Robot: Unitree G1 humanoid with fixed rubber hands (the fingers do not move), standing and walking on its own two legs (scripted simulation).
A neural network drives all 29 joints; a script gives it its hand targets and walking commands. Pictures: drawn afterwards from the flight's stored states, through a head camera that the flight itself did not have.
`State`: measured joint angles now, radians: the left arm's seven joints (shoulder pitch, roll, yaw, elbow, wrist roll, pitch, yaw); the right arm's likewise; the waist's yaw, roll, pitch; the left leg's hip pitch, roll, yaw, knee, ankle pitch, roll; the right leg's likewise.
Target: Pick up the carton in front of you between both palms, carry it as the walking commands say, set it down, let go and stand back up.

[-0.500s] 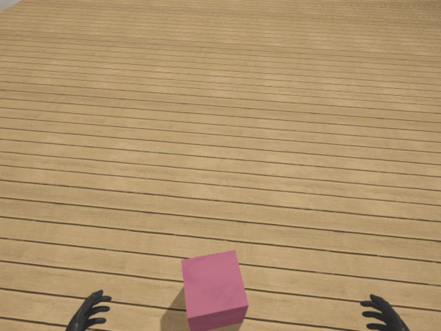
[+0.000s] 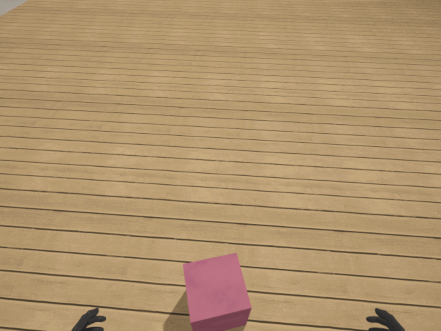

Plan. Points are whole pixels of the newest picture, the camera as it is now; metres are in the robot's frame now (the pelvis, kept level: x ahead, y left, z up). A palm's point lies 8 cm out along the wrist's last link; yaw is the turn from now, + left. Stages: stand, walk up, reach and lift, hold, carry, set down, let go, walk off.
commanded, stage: stand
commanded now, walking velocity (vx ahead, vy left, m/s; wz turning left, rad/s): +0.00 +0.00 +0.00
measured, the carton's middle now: (215, 295) +0.38 +0.04 -0.65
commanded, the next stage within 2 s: none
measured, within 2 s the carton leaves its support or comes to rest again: neither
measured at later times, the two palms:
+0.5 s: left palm out of the picture +0.08 +0.30 -0.10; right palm out of the picture +0.08 -0.31 -0.09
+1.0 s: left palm out of the picture +0.07 +0.30 -0.10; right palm out of the picture +0.07 -0.31 -0.09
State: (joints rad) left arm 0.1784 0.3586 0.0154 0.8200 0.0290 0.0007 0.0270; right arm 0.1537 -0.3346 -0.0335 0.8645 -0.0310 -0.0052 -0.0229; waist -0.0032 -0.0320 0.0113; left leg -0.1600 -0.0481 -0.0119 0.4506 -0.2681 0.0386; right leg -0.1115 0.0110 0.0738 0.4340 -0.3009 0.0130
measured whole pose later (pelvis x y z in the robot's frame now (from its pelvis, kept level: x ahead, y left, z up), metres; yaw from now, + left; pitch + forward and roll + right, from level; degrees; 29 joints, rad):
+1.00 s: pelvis -0.02 +0.00 +0.01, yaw +0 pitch -2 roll +0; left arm 0.15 0.39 0.00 1.00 0.02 -0.01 0.01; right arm 0.11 -0.38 -0.01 1.03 -0.02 -0.01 -0.01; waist 0.00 -0.02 0.02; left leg -0.13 -0.04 -0.01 0.35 -0.18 0.03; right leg -0.08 0.01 0.07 0.34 -0.22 0.01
